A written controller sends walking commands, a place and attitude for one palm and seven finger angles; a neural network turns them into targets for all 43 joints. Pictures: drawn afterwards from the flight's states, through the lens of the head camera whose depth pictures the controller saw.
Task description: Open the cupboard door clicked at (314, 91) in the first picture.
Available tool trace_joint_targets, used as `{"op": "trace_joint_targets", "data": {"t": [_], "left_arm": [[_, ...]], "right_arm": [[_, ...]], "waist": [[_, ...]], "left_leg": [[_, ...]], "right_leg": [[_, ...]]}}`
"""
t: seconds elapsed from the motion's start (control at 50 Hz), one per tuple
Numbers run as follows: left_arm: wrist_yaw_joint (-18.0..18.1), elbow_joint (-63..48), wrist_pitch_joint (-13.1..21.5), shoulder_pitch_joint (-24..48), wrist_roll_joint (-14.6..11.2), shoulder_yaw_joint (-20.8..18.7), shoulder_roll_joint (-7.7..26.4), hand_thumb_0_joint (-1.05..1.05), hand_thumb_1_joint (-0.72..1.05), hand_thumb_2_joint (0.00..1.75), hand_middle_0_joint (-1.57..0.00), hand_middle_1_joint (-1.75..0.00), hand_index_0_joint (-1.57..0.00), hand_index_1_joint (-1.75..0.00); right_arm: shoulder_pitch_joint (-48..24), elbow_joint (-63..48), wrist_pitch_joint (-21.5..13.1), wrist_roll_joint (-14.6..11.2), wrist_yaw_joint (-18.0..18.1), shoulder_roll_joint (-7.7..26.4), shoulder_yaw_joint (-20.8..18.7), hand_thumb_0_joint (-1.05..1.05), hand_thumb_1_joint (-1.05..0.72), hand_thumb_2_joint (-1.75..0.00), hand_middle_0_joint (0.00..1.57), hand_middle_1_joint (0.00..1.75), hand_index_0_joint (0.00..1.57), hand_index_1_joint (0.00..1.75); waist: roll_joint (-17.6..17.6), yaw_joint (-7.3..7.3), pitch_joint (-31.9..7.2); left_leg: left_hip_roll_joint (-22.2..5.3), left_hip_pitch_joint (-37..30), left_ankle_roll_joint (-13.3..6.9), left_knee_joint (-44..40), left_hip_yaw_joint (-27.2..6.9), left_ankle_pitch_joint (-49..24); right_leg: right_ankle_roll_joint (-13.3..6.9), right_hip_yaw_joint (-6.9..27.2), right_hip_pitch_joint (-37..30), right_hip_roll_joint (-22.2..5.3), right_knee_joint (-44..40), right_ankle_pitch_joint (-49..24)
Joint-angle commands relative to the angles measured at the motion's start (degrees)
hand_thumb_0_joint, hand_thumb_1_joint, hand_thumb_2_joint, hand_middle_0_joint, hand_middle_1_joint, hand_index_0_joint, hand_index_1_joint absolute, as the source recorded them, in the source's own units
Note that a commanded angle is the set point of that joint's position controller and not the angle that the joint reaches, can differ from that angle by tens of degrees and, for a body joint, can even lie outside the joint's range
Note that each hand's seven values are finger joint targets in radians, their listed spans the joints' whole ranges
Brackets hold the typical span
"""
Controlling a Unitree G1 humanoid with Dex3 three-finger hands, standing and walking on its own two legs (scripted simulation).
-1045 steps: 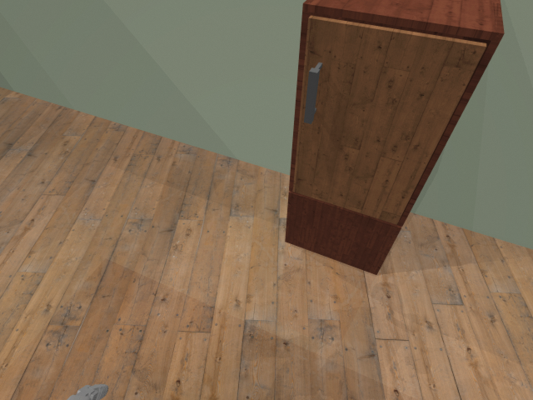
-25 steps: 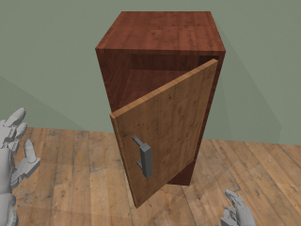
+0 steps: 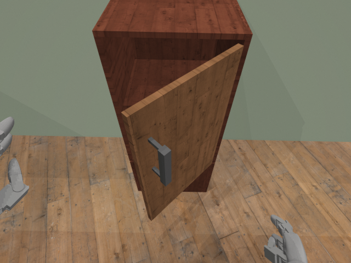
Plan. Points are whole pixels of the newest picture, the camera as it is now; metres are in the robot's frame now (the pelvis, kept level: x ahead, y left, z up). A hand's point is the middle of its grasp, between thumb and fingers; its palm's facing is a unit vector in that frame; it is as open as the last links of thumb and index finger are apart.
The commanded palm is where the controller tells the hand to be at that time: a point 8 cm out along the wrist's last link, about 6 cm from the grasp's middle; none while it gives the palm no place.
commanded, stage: step back with the hand held close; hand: left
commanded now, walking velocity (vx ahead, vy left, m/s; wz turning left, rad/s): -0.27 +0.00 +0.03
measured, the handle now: (159, 162) +0.34 +0.07 +0.03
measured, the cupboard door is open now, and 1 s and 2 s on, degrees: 45 45 45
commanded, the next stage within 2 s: stop stepping back and stand still in 0.72 s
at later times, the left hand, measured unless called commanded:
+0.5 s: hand out of the picture +0.13 +0.28 +0.17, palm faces +0.46 -0.75 -0.48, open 7.4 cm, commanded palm +0.05 +0.32 +0.18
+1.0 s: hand out of the picture +0.05 +0.25 +0.16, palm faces +0.34 -0.79 -0.50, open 7.4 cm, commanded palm +0.00 +0.28 +0.18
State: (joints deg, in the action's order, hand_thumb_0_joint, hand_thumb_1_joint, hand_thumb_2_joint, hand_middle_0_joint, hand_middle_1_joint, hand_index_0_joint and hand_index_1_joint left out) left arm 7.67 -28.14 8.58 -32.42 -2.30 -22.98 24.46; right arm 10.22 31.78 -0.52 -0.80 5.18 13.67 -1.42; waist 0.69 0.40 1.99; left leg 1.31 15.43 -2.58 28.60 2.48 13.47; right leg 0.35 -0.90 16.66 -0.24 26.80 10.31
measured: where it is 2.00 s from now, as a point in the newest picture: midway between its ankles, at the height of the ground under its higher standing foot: outside the picture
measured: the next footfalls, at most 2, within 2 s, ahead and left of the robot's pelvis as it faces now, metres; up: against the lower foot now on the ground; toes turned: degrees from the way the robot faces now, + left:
right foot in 0.74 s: -0.18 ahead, -0.09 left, +0.00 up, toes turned +3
left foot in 1.58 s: -0.10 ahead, +0.12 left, +0.00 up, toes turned -1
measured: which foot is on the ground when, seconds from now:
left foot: down 0.00-1.00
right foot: down 0.00-0.42, up 0.44-0.72, down 0.74-1.00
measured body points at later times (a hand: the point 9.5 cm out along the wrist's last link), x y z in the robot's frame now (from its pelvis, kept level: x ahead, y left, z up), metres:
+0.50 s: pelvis -0.08 +0.01 -0.02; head -0.05 +0.03 +0.43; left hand +0.10 +0.32 +0.19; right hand +0.08 -0.23 -0.10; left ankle +0.02 +0.09 -0.74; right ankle -0.02 -0.12 -0.71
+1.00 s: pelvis -0.15 -0.01 -0.01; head -0.14 +0.01 +0.44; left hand +0.03 +0.29 +0.19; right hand +0.02 -0.27 -0.07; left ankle -0.02 +0.08 -0.74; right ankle -0.25 -0.12 -0.74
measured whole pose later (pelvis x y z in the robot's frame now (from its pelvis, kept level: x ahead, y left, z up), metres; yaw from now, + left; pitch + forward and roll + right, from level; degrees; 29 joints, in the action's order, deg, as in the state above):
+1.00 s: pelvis -0.15 -0.01 -0.01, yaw -1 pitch +1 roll -2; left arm 7.3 -30.5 11.3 -34.5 -4.1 -25.9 28.3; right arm 10.4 34.5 -4.9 -0.1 4.9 13.0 0.1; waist -1.1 -1.1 -0.2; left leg 0.0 25.9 -2.1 27.6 0.9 2.8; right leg -0.7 -0.6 4.6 2.4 27.5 23.8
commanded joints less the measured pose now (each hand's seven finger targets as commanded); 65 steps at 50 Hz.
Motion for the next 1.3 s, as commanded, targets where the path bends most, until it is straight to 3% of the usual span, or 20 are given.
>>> {"op": "trace_joint_targets", "data": {"t": [0.0, 0.16, 0.26, 0.32, 0.38, 0.42, 0.46, 0.5, 0.6, 0.68, 0.78, 0.8, 0.86, 0.9, 0.96, 1.02, 1.1, 1.18, 1.24, 1.28], "left_arm": [[1.8, -12.1, 4.6, 1.0, 0.5, -8.5, 9.0, 0.0, 0.9, 0.9, -0.2, -0.3, -0.2, -0.3], [2.1, -12.2, 6.6, 5.9, 2.6, -8.9, 7.9, 0.0, 0.9, 0.9, -0.2, -0.3, -0.2, -0.3], [2.7, -14.2, 7.5, 7.7, 2.0, -8.9, 9.0, 0.0, 0.9, 0.9, -0.2, -0.3, -0.2, -0.3], [3.6, -14.3, 7.8, 6.3, 1.2, -9.0, 9.6, 0.0, 0.9, 0.9, -0.2, -0.3, -0.2, -0.3], [3.9, -15.7, 8.3, 4.5, 1.0, -10.9, 10.6, 0.0, 0.9, 0.9, -0.2, -0.3, -0.2, -0.3], [3.6, -17.8, 8.8, 4.8, 1.8, -12.6, 10.3, 0.0, 0.9, 0.9, -0.2, -0.3, -0.2, -0.3], [3.4, -15.5, 8.8, 4.0, 1.6, -12.4, 10.2, 0.0, 0.9, 0.9, -0.2, -0.3, -0.2, -0.3], [3.6, -13.7, 8.4, 1.6, 0.7, -10.7, 8.1, 0.0, 0.9, 0.9, -0.2, -0.3, -0.2, -0.3], [3.1, -16.2, 6.9, 2.6, -0.5, -5.9, 6.6, 0.0, 0.9, 0.9, -0.2, -0.3, -0.2, -0.3], [1.6, -16.6, 7.9, 1.7, -1.0, -9.6, 12.1, 0.0, 0.9, 0.9, -0.2, -0.3, -0.2, -0.3], [1.0, -15.6, 8.6, 2.3, -2.2, -12.9, 15.0, 0.0, 0.9, 0.9, -0.2, -0.3, -0.2, -0.3], [0.8, -13.4, 8.1, -1.0, -2.3, -14.2, 15.5, 0.0, 0.9, 0.9, -0.2, -0.3, -0.2, -0.3], [0.7, -12.1, 6.3, -4.8, -2.3, -12.8, 13.1, 0.0, 0.9, 0.9, -0.2, -0.3, -0.2, -0.3], [1.1, -12.8, 6.3, -3.4, -2.4, -12.1, 12.9, 0.0, 0.9, 0.9, -0.2, -0.3, -0.2, -0.3], [1.4, -13.4, 6.0, 0.1, -1.9, -10.2, 11.7, 0.0, 0.9, 0.9, -0.2, -0.3, -0.2, -0.3], [1.6, -11.6, 5.7, -0.6, -1.4, -9.5, 10.9, 0.0, 0.9, 0.9, -0.2, -0.3, -0.2, -0.3], [2.2, -12.7, 5.4, 4.0, -0.8, -7.2, 10.4, 0.0, 0.9, 0.9, -0.2, -0.3, -0.2, -0.3], [2.0, -10.2, 5.7, 13.3, 0.0, -6.1, 10.8, 0.0, 0.9, 0.9, -0.2, -0.3, -0.2, -0.3], [2.2, -13.0, 6.9, 13.4, 0.7, -7.3, 10.1, 0.0, 0.9, 0.9, -0.2, -0.3, -0.2, -0.3], [2.4, -14.9, 7.3, 9.4, 0.5, -9.7, 12.2, 0.0, 0.9, 0.9, -0.2, -0.3, -0.2, -0.3]], "right_arm": [[-5.1, -9.9, -3.7, 0.0, 0.4, 6.7, -1.7, 0.0, -0.9, -0.9, 0.2, 0.3, 0.2, 0.3], [-3.1, -10.0, -6.1, 0.3, 0.2, 7.4, -1.9, 0.0, -0.9, -0.9, 0.2, 0.3, 0.2, 0.3], [-1.7, -8.7, -7.0, 0.7, -0.1, 6.5, -1.7, 0.0, -0.9, -0.9, 0.2, 0.3, 0.2, 0.3], [-1.3, -7.2, -6.6, 0.8, -0.2, 5.9, -1.3, 0.0, -0.9, -0.9, 0.2, 0.3, 0.2, 0.3], [-3.0, -7.8, -6.5, 0.8, 0.3, 6.8, -1.3, 0.0, -0.9, -0.9, 0.2, 0.3, 0.2, 0.3], [-3.5, -8.4, -7.6, 1.3, 0.5, 6.7, -1.7, 0.0, -0.9, -0.9, 0.2, 0.3, 0.2, 0.3], [-2.9, -6.8, -8.9, 1.4, -0.2, 5.6, -2.8, 0.0, -0.9, -0.9, 0.2, 0.3, 0.2, 0.3], [-3.4, -5.7, -9.9, 1.6, -0.8, 4.9, -2.5, 0.0, -0.9, -0.9, 0.2, 0.3, 0.2, 0.3], [-3.2, -2.6, -10.4, 2.2, -1.6, 5.0, -1.4, 0.0, -0.9, -0.9, 0.2, 0.3, 0.2, 0.3], [-3.4, -1.9, -8.2, 2.5, -2.0, 5.1, -1.4, 0.0, -0.9, -0.9, 0.2, 0.3, 0.2, 0.3], [-7.1, -5.2, -7.2, -0.6, -0.7, 4.2, -1.2, 0.0, -0.9, -0.9, 0.2, 0.3, 0.2, 0.3], [-8.1, -6.2, -7.1, -0.5, -0.4, 4.2, -0.7, 0.0, -0.9, -0.9, 0.2, 0.3, 0.2, 0.3], [-6.4, -6.4, -6.0, 0.1, 0.0, 4.4, 0.4, 0.0, -0.9, -0.9, 0.2, 0.3, 0.2, 0.3], [-4.9, -5.8, -6.5, 0.5, 0.3, 5.6, -0.1, 0.0, -0.9, -0.9, 0.2, 0.3, 0.2, 0.3], [-5.3, -6.2, -7.6, 1.1, 0.4, 6.2, -0.5, 0.0, -0.9, -0.9, 0.2, 0.3, 0.2, 0.3], [-4.7, -6.1, -8.0, 1.3, 0.5, 5.9, -0.7, 0.0, -0.9, -0.9, 0.2, 0.3, 0.2, 0.3], [-2.7, -3.5, -8.4, 1.4, 0.6, 5.5, -1.1, 0.0, -0.9, -0.9, 0.2, 0.3, 0.2, 0.3], [-2.9, -2.6, -10.2, 0.7, 1.5, 6.1, -0.8, 0.0, -0.9, -0.9, 0.2, 0.3, 0.2, 0.3], [-3.3, -3.8, -11.7, 1.7, 1.3, 5.8, -0.1, 0.0, -0.9, -0.9, 0.2, 0.3, 0.2, 0.3], [-2.4, -4.1, -12.5, 2.2, 0.6, 4.0, -0.2, 0.0, -0.9, -0.9, 0.2, 0.3, 0.2, 0.3]], "waist": [[4.0, 0.46, -7.8], [3.2, -0.36, -3.2], [-3.8, -1.02, -3.5], [-4.3, -1.44, -5.7], [5.7, -1.2, -4.6], [16.9, -0.13, -6.9], [8.7, -0.58, -7.7], [6.4, -0.39, -6.8], [12.4, -0.36, -10.6], [7.5, 0.36, -15.6], [-12.1, 0.42, -17.9], [-11.1, 0.44, -15.2], [-0.9, -1.03, -11.2], [6.8, -0.99, -12.1], [9.4, -0.75, -6.0], [5.3, -0.87, -4.0], [-3.1, -1.76, -3.1], [3.4, -2.17, 1.7], [21.2, -0.48, -0.4], [15.8, 0.92, -5.9]], "left_leg": [[-8.0, 10.6, -1.0, -8.6, -8.3, -2.7], [-9.0, 28.5, -3.7, -9.6, -10.9, 25.7], [-3.2, 15.1, -0.6, 3.6, -7.4, 20.1], [-2.0, 5.0, 0.9, 8.9, -5.9, 14.8], [-7.2, 13.6, -1.1, -5.0, -13.2, 21.4], [-18.8, 27.9, -5.8, -22.5, -27.0, 30.2], [-20.4, 19.2, -7.3, -19.6, -25.2, 20.4], [-18.2, 11.0, -7.2, -16.4, -21.4, 11.5], [-14.4, -1.5, -2.9, -19.0, -15.8, 2.5], [-10.6, -11.6, 1.1, -7.1, -8.5, -23.2], [-2.5, -9.8, 2.2, 7.2, 0.3, -10.9], [-1.6, -5.4, 2.0, 8.8, -0.1, -5.9], [-2.6, -6.2, 1.3, 3.0, -1.6, -16.6], [-6.6, -13.6, -0.4, -2.6, -6.8, -21.9], [-8.3, -2.7, 0.3, -13.7, -12.5, 8.6], [-4.4, -1.4, 3.3, -9.4, -7.7, 11.2], [-1.3, -10.2, 3.6, 13.9, -4.1, -1.5], [-4.4, -9.4, 2.8, 0.6, -8.5, -1.1], [-11.7, 4.3, 3.4, -27.7, -26.8, 31.2], [-12.1, 4.2, 4.0, -28.4, -24.8, 27.8]], "right_leg": [[-0.1, 4.0, -12.0, -1.8, 3.7, -8.8], [-0.1, 6.5, -15.1, -1.5, 8.9, 2.5], [-3.3, 13.1, 2.5, -7.3, -4.6, 16.9], [-4.5, 11.5, 11.2, -9.8, -7.2, 19.0], [-1.5, 5.5, 5.2, -3.9, 2.8, 16.3], [1.2, 0.9, -10.4, 4.4, 29.0, 10.0], [0.6, 4.6, -2.6, 4.5, 38.5, 16.0], [0.5, 4.0, 2.9, 3.1, 32.9, 17.3], [-0.6, -0.5, -1.2, 4.2, 9.5, 19.9], [-2.5, 2.4, -3.9, 0.1, -12.0, -0.5], [3.4, 2.7, -3.2, -7.5, -5.6, -40.0], [3.1, 2.8, -3.5, -8.6, -4.4, -43.4], [0.9, 2.5, -2.1, -6.3, -2.4, -31.2], [1.9, -0.5, 2.4, -0.3, -1.6, -6.5], [-0.6, -0.8, -0.9, 2.6, -5.8, 15.6], [-3.2, 0.7, 1.2, 0.8, -10.8, 22.7], [-7.7, 8.0, 15.1, -9.1, -15.9, 18.9], [-2.7, 2.1, 11.3, -2.8, -7.7, 13.1], [-1.1, -0.8, -2.8, 6.7, 12.1, 20.9], [-2.1, 0.3, -7.5, 6.3, 15.6, 20.7]]}}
